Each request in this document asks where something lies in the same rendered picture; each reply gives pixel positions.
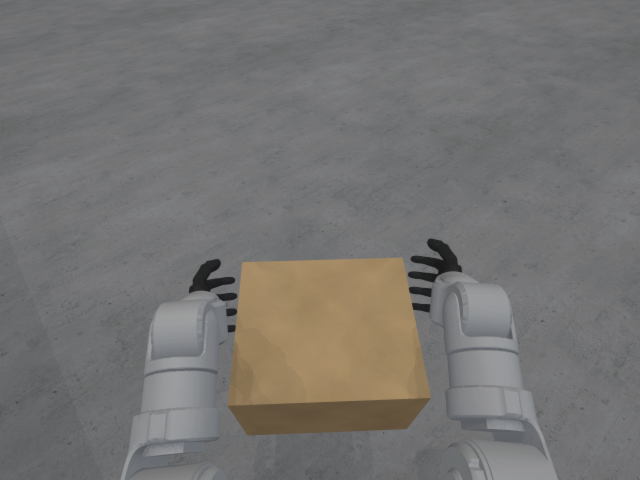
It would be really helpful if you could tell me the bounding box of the robot left forearm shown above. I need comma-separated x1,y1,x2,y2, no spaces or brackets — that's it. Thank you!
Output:
121,291,228,480

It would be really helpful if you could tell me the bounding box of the right robot upper arm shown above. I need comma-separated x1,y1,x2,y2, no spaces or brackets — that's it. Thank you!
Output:
440,438,557,480

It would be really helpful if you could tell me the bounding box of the right robot hand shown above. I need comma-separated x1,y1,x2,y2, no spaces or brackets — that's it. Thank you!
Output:
408,239,462,313

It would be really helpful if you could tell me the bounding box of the robot right forearm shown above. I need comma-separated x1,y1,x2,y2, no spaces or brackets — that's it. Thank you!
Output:
429,271,559,480

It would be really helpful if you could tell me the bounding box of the carton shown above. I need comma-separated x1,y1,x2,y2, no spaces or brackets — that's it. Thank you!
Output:
227,258,431,435

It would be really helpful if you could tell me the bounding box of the left robot hand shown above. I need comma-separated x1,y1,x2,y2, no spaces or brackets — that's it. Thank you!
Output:
189,259,237,332

